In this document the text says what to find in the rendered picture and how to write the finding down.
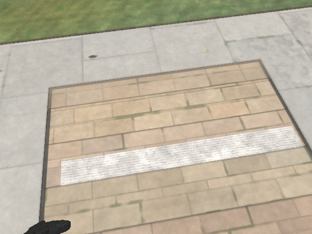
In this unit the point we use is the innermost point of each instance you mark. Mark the robot left hand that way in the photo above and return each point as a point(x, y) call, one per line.
point(49, 227)

